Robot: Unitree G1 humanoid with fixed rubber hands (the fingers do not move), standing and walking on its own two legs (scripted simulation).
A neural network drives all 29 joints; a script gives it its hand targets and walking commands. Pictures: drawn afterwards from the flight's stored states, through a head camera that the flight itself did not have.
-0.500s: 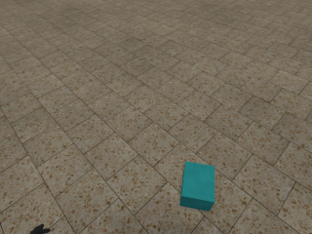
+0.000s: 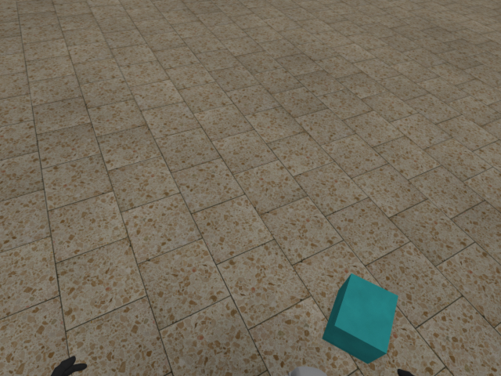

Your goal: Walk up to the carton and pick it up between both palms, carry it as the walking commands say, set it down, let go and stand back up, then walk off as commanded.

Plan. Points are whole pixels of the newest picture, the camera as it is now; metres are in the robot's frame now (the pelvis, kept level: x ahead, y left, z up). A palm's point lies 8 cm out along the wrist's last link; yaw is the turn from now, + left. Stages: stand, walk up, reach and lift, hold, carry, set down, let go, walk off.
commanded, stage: walk off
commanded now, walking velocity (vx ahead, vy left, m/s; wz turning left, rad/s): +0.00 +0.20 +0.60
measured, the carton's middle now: (359, 317) +0.41 -0.48 -0.68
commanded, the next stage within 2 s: none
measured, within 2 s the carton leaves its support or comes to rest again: neither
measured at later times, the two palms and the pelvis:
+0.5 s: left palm out of the picture +0.00 +0.33 -0.07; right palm out of the picture +0.14 -0.21 -0.12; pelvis -0.02 +0.02 +0.00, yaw +17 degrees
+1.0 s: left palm out of the picture -0.12 +0.35 -0.07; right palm out of the picture +0.14 -0.14 -0.13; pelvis -0.07 +0.04 +0.00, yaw +32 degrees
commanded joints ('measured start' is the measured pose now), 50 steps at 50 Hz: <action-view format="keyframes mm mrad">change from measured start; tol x32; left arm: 1 -94 81 -32 -28 -14 1 18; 50 -87 152 -3 7 0 -36 37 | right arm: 1 56 -181 -21 -59 31 -5 -19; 50 -32 -146 -47 -98 9 16 18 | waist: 1 -38 219 -47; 7 19 206 -70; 9 88 -316 -87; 24 41 -299 -63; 29 -56 437 -16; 50 -36 -106 82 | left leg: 1 69 155 -319 -206 360 138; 8 -177 46 -322 -186 77 -15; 10 -411 2 -66 403 -313 -84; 13 -257 48 -32 682 -95 -98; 25 23 96 168 42 -186 -106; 29 86 369 -398 -251 608 154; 31 7 290 -322 -311 85 152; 42 131 188 -356 -261 241 164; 45 -284 111 -314 -230 7 65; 50 -235 41 -56 702 -95 -77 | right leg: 1 -31 61 40 -82 10 -26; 7 353 124 -15 -776 72 -30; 9 626 -392 408 -961 167 -115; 12 222 -396 222 -976 373 -243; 20 491 -258 -57 -784 849 -164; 26 329 -275 -116 -555 596 -136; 28 -52 -28 -158 -118 -230 2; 30 -115 3 30 147 -245 3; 46 553 -128 185 -908 55 -84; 50 96 -365 187 -1029 195 -193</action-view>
